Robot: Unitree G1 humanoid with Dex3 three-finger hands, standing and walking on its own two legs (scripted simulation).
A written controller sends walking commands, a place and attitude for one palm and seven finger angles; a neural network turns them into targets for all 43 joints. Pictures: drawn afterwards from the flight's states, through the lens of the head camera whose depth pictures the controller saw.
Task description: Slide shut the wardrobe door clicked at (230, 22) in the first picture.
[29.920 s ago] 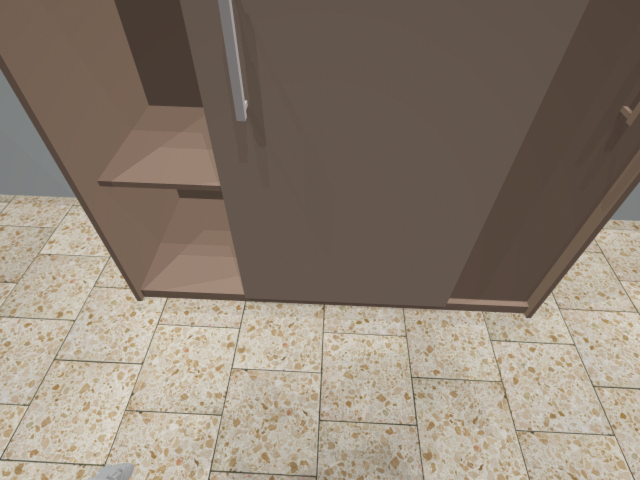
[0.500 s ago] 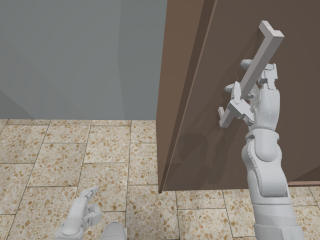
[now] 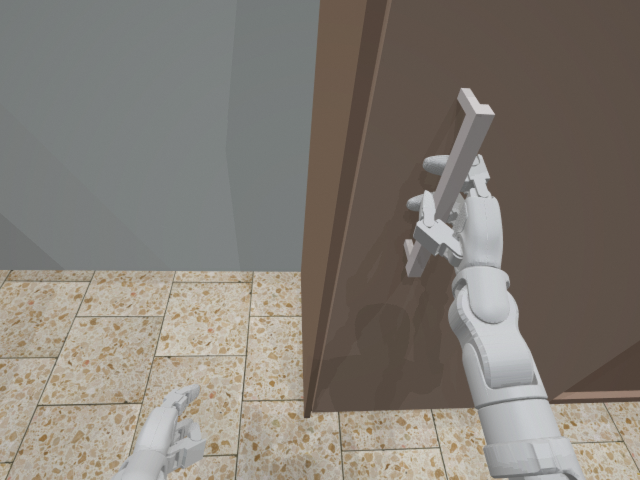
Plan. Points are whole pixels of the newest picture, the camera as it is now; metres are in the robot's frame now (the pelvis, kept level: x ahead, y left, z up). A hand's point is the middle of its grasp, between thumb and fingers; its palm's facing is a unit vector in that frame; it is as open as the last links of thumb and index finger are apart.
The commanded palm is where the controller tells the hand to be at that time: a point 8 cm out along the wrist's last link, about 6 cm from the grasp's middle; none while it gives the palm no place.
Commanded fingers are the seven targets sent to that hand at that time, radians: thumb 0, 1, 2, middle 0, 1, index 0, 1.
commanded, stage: stop walking and hold the door there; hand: right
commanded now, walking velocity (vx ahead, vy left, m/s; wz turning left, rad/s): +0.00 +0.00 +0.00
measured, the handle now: (436, 196) +0.41 -0.13 +0.17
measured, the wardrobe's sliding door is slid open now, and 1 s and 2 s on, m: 0.00 0.00 0.00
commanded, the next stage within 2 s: loosen the grip on the handle in 0.52 s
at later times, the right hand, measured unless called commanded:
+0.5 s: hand (418, 223) +0.36 -0.10 +0.17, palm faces +0.22 +0.97 -0.14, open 6.2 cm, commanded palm +0.33 -0.11 +0.16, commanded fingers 0.00 -0.90 -0.90 0.45 1.40 0.45 1.40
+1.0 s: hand (422, 222) +0.36 -0.10 +0.17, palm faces +0.23 +0.96 -0.15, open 12.7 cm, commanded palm +0.33 -0.15 +0.17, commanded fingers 0.00 0.55 -0.20 0.32 1.23 0.32 1.23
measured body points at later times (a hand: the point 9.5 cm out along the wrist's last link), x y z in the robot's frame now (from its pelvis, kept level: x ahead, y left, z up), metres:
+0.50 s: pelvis +0.01 +0.05 +0.00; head +0.00 +0.08 +0.45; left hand +0.19 +0.28 -0.11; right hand +0.34 -0.15 +0.18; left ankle +0.02 +0.14 -0.74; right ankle -0.01 -0.06 -0.74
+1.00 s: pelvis -0.03 +0.06 -0.01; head -0.04 +0.07 +0.44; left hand +0.11 +0.30 -0.10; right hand +0.35 -0.15 +0.18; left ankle +0.02 +0.15 -0.74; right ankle -0.01 -0.06 -0.74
